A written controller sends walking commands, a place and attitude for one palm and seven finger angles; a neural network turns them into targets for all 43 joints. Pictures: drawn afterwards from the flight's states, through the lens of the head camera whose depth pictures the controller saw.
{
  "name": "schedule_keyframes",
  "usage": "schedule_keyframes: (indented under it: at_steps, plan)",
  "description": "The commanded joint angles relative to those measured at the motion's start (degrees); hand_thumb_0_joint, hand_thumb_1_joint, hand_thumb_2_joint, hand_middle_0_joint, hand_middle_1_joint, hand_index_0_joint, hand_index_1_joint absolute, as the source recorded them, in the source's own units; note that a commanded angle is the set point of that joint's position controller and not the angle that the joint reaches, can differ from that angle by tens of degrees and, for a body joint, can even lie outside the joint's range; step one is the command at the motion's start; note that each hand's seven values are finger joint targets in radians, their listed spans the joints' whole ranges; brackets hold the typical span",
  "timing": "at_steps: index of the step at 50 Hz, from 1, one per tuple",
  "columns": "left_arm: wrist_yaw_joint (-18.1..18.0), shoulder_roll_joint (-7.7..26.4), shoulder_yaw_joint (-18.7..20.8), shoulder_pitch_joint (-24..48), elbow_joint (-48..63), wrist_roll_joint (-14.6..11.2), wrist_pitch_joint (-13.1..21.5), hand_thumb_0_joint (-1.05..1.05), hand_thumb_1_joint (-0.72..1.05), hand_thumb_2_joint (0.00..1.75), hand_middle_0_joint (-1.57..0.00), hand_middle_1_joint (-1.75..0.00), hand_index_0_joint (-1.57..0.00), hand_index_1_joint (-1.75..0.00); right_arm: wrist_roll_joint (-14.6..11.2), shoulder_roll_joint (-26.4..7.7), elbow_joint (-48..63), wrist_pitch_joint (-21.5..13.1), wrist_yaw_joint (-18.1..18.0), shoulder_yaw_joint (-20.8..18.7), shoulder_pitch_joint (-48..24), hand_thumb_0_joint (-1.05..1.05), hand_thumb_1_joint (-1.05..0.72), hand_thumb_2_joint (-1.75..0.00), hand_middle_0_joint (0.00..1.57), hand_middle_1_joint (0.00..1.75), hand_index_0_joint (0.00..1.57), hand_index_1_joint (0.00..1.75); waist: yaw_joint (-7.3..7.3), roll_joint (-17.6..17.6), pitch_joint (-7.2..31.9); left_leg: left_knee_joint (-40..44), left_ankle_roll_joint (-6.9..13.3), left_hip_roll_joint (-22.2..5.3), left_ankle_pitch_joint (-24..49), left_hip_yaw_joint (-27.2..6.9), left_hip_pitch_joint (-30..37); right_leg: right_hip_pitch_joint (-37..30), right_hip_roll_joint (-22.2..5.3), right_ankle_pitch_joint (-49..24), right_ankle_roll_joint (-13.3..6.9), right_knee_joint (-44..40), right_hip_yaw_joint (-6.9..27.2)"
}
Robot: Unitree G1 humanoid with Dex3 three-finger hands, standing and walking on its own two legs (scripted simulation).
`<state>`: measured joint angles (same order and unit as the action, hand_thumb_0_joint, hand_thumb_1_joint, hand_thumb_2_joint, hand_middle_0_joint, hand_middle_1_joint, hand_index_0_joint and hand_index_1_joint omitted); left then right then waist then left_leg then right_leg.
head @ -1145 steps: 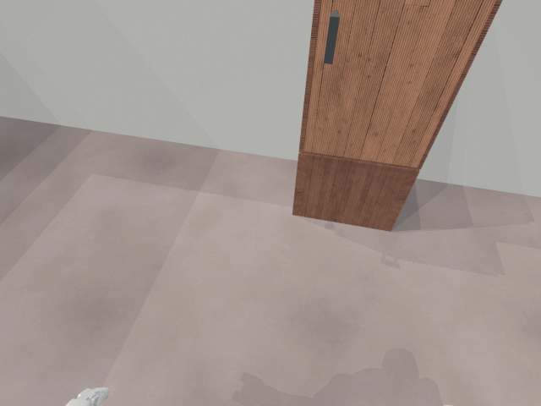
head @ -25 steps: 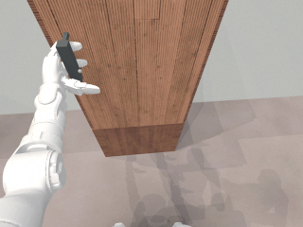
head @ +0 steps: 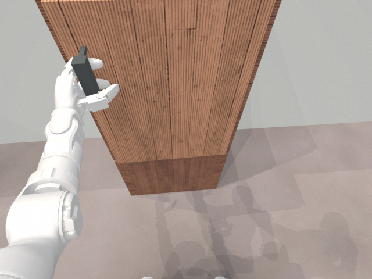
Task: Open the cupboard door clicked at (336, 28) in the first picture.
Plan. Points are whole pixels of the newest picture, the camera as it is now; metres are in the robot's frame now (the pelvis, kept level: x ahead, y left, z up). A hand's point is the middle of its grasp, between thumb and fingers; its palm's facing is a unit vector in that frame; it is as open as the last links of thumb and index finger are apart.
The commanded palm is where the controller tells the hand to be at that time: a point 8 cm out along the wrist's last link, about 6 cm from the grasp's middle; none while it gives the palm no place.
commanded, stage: close the thumb around the handle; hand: left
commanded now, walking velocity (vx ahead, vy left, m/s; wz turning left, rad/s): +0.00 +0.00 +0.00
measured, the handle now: (90, 78) +0.52 +0.20 +0.12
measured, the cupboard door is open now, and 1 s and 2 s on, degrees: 1 22 36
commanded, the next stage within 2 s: pull the door open along its arc in 0.24 s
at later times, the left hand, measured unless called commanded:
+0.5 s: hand (99, 92) +0.48 +0.18 +0.12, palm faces +0.07 -1.00 +0.00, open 5.8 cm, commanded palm +0.44 +0.22 +0.12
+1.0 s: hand (117, 143) +0.35 +0.12 +0.12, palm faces +0.30 -0.95 +0.08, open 6.1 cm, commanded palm +0.30 +0.16 +0.12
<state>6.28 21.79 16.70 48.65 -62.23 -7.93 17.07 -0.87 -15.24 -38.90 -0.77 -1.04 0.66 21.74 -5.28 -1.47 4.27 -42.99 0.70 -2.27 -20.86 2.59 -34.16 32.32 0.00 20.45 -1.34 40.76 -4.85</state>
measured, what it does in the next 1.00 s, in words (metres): stands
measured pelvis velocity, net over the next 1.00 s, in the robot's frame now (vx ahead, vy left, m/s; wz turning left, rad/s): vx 0.00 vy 0.00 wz -0.01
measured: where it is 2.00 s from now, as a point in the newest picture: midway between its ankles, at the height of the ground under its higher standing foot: outside the picture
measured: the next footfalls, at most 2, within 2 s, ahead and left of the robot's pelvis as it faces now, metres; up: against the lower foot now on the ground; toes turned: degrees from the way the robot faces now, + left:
none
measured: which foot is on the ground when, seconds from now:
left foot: down 0.00-1.00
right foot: down 0.00-1.00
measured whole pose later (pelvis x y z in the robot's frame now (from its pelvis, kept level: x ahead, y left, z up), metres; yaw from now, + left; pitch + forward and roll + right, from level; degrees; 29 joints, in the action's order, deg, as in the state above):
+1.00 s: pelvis +0.00 +0.00 +0.01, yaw +0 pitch +4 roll +0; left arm -17.7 -1.1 2.1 9.0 -8.5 -5.0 1.5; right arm 0.0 -12.4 -32.8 -1.5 0.9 0.6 10.9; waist 1.1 -1.9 4.1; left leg -36.3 0.4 -1.5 -19.0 3.6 -21.1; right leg 20.5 -0.4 19.5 -1.3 36.1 -3.7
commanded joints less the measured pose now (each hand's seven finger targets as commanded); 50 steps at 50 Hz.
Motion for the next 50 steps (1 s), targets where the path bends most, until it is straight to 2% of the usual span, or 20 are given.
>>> schedule_keyframes:
  at_steps: [1, 5, 7, 11, 15, 17, 18, 20, 22, 25, 31, 34, 36, 39, 40, 41, 44, 45, 48, 50]
  plan:
    - [1.36, 6.76, -2.56, 32.0, 15.08, 0.25, 5.17, 0.0, 0.84, 0.88, -0.4, -1.34, -0.4, -1.34, -0.05, -8.64, 3.69, -1.52, -0.43, -3.15, 5.53, 0.0, -0.9, -0.9, 0.2, 0.3, 0.2, 0.3, -3.32, -3.99, 23.45, 2.74, 0.81, 1.51, 21.08, -3.76, 18.76, -3.95, 2.28, -22.01, 0.54, -3.82, 2.67]
    - [1.29, 9.18, -1.11, 32.78, 11.66, 0.48, 4.64, 0.0, 0.9, 0.9, -0.4, -1.35, -0.4, -1.35, -0.07, -9.12, 3.38, -1.45, -0.78, -2.9, 5.94, 0.0, -0.9, -0.9, 0.2, 0.3, 0.2, 0.3, -3.74, -0.98, 20.06, 3.36, 1.12, 1.65, 17.5, -3.9, 15.2, -4.09, 2.18, -19.92, 0.5, -4.34, 2.78]
    - [1.32, 8.81, -1.42, 33.96, 11.85, 0.67, 4.66, 0.0, 0.9, 0.9, -0.4, -1.35, -0.4, -1.35, -0.01, -9.04, 3.31, -1.54, -0.75, -2.94, 5.92, 0.0, -0.9, -0.9, 0.2, 0.3, 0.2, 0.3, -3.74, -2.41, 21.72, 3.25, 1.02, 1.78, 17.1, -3.95, 15.81, -3.64, 2.1, -19.44, 0.57, -4.18, 2.92]
    - [1.53, 11.78, 1.0, 33.12, 10.81, 0.6, 4.52, 0.0, 0.9, 0.9, -0.4, -1.35, -0.4, -1.35, 0.11, -9.25, 3.1, -1.46, -0.89, -2.87, 6.54, 0.0, -0.9, -0.9, 0.2, 0.3, 0.2, 0.3, -3.24, -2.39, 23.58, 2.85, 1.12, 1.85, 18.67, -3.82, 15.54, -4.97, 2.04, -21.13, 0.57, -3.88, 3.17]
    - [2.15, 9.26, -0.73, 32.6, 10.38, 0.34, 4.64, 0.0, 0.9, 0.9, -0.4, -1.35, -0.4, -1.35, 0.1, -8.96, 3.43, -1.4, -0.77, -2.92, 6.64, 0.0, -0.9, -0.9, 0.2, 0.3, 0.2, 0.3, -3.54, -2.27, 22.36, 2.62, 1.05, 1.7, 19.81, -3.83, 15.83, -4.29, 2.17, -21.52, 0.47, -3.82, 2.7]
    - [2.03, 11.79, 1.35, 31.18, 10.4, 0.37, 4.58, 0.0, 0.9, 0.9, -0.4, -1.35, -0.4, -1.35, 0.05, -9.27, 3.59, -1.18, -0.75, -2.95, 6.62, 0.0, -0.9, -0.9, 0.2, 0.3, 0.2, 0.3, -2.59, -2.5, 23.22, 2.79, 0.93, 1.71, 19.21, -3.77, 15.3, -5.05, 2.2, -21.27, 0.46, -3.74, 2.9]
    - [2.03, 15.02, 3.95, 29.32, 10.56, 0.6, 4.69, 0.0, 0.9, 0.9, -0.4, -1.35, -0.4, -1.35, 0.14, -9.58, 3.83, -0.98, -0.85, -2.98, 6.8, 0.0, -0.9, -0.9, 0.2, 0.3, 0.2, 0.3, -1.61, -2.22, 24.19, 2.94, 1.0, 1.77, 19.8, -3.62, 14.83, -6.56, 2.16, -22.09, 0.37, -3.58, 3.05]
    - [2.49, 15.86, 5.13, 25.54, 11.37, 0.11, 4.77, 0.0, 0.9, 0.9, -0.4, -1.35, -0.4, -1.35, 0.07, -9.47, 4.95, -0.65, -0.92, -2.81, 6.32, 0.0, -0.9, -0.9, 0.2, 0.3, 0.2, 0.3, -0.62, -2.0, 24.63, 3.16, 1.28, 2.1, 19.99, -2.77, 13.64, -9.34, 2.07, -23.72, 0.38, -3.57, 3.34]
    - [3.17, 13.39, 3.64, 22.84, 12.94, -0.25, 4.72, 0.0, 0.9, 0.9, -0.4, -1.35, -0.4, -1.35, -0.26, -8.9, 5.91, -0.56, -0.82, -2.8, 5.32, 0.0, -0.9, -0.9, 0.2, 0.3, 0.2, 0.3, -0.1, -1.94, 24.08, 3.52, 1.2, 1.94, 20.55, -2.37, 14.02, -9.66, 2.17, -24.45, 0.39, -3.7, 3.14]
    - [3.52, 13.25, 4.42, 16.79, 16.4, -1.36, 4.28, 0.0, 0.9, 0.9, -0.4, -1.35, -0.4, -1.35, -0.42, -9.02, 7.33, -0.34, -0.71, -2.97, 4.72, 0.0, -0.9, -0.9, 0.2, 0.3, 0.2, 0.3, 1.29, -1.3, 24.72, 3.64, 1.28, 1.9, 23.44, -2.0, 14.65, -12.11, 2.36, -26.98, 0.13, -3.55, 2.97]
    - [3.37, 8.93, 3.16, 2.08, 29.31, -3.6, 2.21, 0.0, 0.9, 0.9, -0.4, -1.35, -0.4, -1.35, -1.33, -8.05, 10.27, -0.74, -0.11, -3.42, 1.46, 0.0, -0.9, -0.9, 0.2, 0.3, 0.2, 0.3, 3.99, 0.8, 23.52, 5.35, 1.52, 1.71, 26.68, -0.53, 15.09, -17.22, 2.16, -31.99, 0.29, -4.39, 3.03]
    - [2.89, 5.13, 0.94, -6.62, 39.34, -4.29, 0.86, 0.0, 0.9, 0.9, -0.4, -1.35, -0.4, -1.35, -1.71, -7.17, 11.78, -1.47, 0.34, -3.49, -0.99, 0.0, -0.9, -0.9, 0.2, 0.3, 0.2, 0.3, 5.44, -1.25, 22.51, 6.08, 1.36, 1.34, 30.61, -0.11, 17.63, -18.19, 1.88, -33.46, 0.25, -4.69, 2.81]
    - [2.05, 3.7, -0.04, -11.81, 45.53, -4.42, -0.01, 0.0, 0.9, 0.9, -0.4, -1.35, -0.4, -1.35, -1.83, -6.72, 12.55, -2.1, 0.61, -3.37, -2.7, 0.0, -0.9, -0.9, 0.2, 0.3, 0.2, 0.3, 6.11, -1.8, 21.38, 6.72, 1.33, 1.22, 31.7, -0.02, 18.68, -18.79, 1.71, -33.64, 0.31, -5.05, 2.66]
    - [0.53, -0.21, -2.49, -17.68, 52.18, -4.54, -2.51, 0.0, 0.9, 0.9, -0.4, -1.35, -0.4, -1.35, -2.0, -6.1, 13.24, -2.84, 0.56, -3.28, -5.27, 0.0, -0.9, -0.9, 0.2, 0.3, 0.2, 0.3, 5.79, 1.45, 17.7, 8.13, 1.16, 1.1, 28.32, 0.12, 18.68, -18.66, 1.61, -31.8, 0.56, -6.24, 2.16]
    - [-7.76, -1.11, 4.93, -16.75, 55.97, -7.42, -4.31, 0.0, 0.9, 0.9, -0.4, -1.35, -0.4, -1.35, -1.77, -4.31, 13.66, -3.39, 0.55, -2.98, -8.16, 0.0, -0.9, -0.9, 0.2, 0.3, 0.2, 0.3, 10.12, 2.26, 16.4, 8.75, 0.72, 1.63, 25.88, 0.01, 16.57, -19.22, 1.72, -28.13, 0.54, -7.56, 1.42]
    - [-11.8, -8.03, -1.87, -18.1, 57.86, -5.71, -5.72, 0.0, 0.9, 0.9, -0.4, -1.35, -0.4, -1.35, -1.4, -3.92, 13.39, -3.99, 0.97, -2.53, -9.32, 0.0, -0.9, -0.9, 0.2, 0.3, 0.2, 0.3, 7.73, 2.03, 14.0, 9.75, 0.29, 1.41, 24.14, -0.01, 17.62, -18.13, 1.65, -26.21, 0.63, -7.82, 1.1]
    - [-19.36, -11.44, -4.67, -22.62, 62.48, -2.19, -8.88, 0.0, 0.9, 0.9, -0.4, -1.35, -0.4, -1.35, -0.43, -4.01, 12.78, -4.03, 1.62, -2.52, -10.77, 0.0, -0.9, -0.9, 0.2, 0.3, 0.2, 0.3, 7.51, 1.8, 12.42, 10.3, -0.22, 1.14, 22.53, -0.61, 18.48, -17.07, 1.16, -23.07, 0.49, -7.89, 0.87]
    - [-22.02, -12.78, -6.51, -22.84, 64.62, -0.37, -9.5, 0.0, 0.9, 0.9, -0.4, -1.35, -0.4, -1.35, 0.17, -3.7, 12.72, -3.81, 1.63, -2.47, -11.34, 0.0, -0.9, -0.9, 0.2, 0.3, 0.2, 0.3, 7.18, 2.64, 12.25, 10.28, -0.1, 1.13, 22.4, -0.84, 18.85, -17.51, 0.96, -22.46, 0.54, -8.04, 0.88]
    - [-28.85, -18.52, -13.57, -23.21, 69.85, 5.45, -13.27, 0.0, 0.9, 0.9, -0.4, -1.35, -0.4, -1.35, 1.36, -2.56, 13.14, -2.58, 1.94, -2.02, -13.45, 0.0, -0.9, -0.9, 0.2, 0.3, 0.2, 0.3, 6.57, -0.2, 12.33, 10.43, -0.2, 1.18, 20.88, -0.96, 20.47, -16.65, 0.2, -20.26, 0.34, -8.25, 1.1]
    - [-32.2, -21.43, -17.01, -24.91, 70.37, 8.15, -15.82, 0.0, 0.9, 0.9, -0.4, -1.35, -0.4, -1.35, 2.11, -2.44, 13.21, -1.58, 1.53, -2.04, -14.3, 0.0, -0.9, -0.9, 0.2, 0.3, 0.2, 0.3, 5.5, 3.4, 11.75, 10.66, -0.03, 0.98, 18.43, -1.63, 20.76, -16.87, 0.04, -17.66, 0.49, -9.29, 0.9]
